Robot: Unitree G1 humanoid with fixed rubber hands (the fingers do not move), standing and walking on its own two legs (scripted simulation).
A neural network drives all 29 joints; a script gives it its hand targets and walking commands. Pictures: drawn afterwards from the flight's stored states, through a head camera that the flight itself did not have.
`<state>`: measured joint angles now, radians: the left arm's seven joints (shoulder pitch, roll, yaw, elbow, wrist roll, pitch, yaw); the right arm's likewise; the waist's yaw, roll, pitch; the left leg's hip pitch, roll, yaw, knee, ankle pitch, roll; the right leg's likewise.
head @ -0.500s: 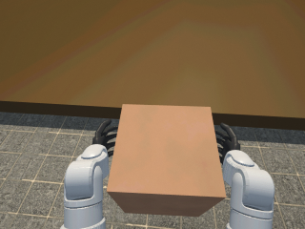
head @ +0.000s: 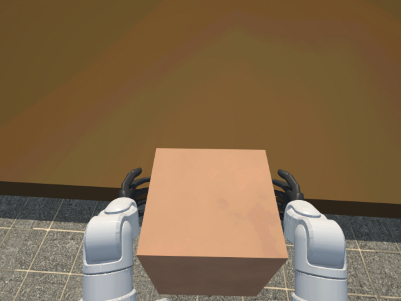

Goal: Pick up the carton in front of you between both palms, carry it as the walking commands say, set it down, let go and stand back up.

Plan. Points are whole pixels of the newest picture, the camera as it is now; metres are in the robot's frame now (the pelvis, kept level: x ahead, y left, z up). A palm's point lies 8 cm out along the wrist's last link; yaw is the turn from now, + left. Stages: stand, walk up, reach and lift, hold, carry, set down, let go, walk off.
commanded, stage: carry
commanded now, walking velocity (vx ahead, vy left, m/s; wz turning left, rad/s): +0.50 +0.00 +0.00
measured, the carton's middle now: (208, 226) +0.26 +0.00 +0.00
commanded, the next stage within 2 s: none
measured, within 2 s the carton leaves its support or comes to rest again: neither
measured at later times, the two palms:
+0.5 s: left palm (162, 55) +0.66 +0.13 +0.16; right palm (274, 57) +0.68 -0.17 +0.16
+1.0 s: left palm (178, 13) +1.03 +0.12 +0.14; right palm (260, 17) +0.99 -0.18 +0.14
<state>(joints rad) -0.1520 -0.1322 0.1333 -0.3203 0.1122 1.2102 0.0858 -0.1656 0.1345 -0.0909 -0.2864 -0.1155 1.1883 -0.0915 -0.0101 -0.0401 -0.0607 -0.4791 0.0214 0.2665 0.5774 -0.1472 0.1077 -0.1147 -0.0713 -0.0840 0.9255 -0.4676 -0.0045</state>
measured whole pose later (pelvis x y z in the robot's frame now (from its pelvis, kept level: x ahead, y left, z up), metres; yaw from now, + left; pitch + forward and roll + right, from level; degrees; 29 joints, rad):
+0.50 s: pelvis +0.31 -0.03 +0.00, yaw +2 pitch +3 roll +0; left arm -0.68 -0.01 0.17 -0.12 0.04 1.31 0.15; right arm -0.67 -0.04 -0.18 -0.14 -0.01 1.33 -0.14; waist 0.03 0.03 0.00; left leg -0.31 0.03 0.06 1.14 -0.49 0.04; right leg -0.49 -0.03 -0.20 0.63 -0.20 -0.10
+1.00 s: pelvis +0.62 +0.00 +0.02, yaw +1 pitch +6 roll -1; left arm -0.82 -0.03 0.34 -0.11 0.08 1.34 0.12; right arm -0.78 0.06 -0.28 -0.10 -0.06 1.28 -0.16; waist -0.13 -0.01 0.13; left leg -0.24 0.00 0.07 0.46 -0.33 0.05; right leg -0.86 0.05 -0.02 1.81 -0.58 -0.09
